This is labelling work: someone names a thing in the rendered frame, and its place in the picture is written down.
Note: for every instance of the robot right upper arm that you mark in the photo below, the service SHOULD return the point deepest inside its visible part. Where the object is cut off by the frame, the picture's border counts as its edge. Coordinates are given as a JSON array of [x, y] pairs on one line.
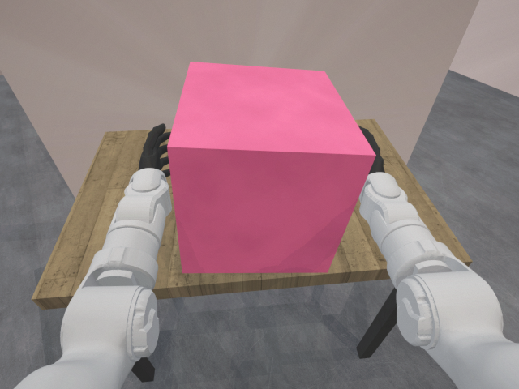
[[455, 317]]

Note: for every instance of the carton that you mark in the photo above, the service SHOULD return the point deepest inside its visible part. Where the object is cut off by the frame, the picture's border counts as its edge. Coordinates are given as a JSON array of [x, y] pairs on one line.
[[266, 166]]

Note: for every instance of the left robot hand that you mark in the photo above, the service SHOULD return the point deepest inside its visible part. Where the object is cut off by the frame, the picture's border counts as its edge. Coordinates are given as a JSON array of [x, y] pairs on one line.
[[150, 157]]

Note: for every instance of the table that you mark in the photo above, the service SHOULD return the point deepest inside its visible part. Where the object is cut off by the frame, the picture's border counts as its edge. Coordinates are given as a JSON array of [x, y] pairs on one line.
[[358, 257]]

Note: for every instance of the robot right forearm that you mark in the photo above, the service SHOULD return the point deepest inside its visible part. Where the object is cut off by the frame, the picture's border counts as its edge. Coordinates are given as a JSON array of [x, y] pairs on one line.
[[402, 237]]

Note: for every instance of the robot left upper arm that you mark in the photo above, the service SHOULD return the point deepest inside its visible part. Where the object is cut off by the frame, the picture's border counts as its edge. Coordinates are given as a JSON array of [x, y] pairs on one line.
[[107, 330]]

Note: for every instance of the robot left forearm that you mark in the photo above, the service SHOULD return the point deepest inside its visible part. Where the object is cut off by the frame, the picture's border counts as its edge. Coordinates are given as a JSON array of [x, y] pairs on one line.
[[129, 254]]

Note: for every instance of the right robot hand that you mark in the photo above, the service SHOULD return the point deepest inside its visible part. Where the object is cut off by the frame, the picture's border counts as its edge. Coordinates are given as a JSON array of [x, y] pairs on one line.
[[378, 164]]

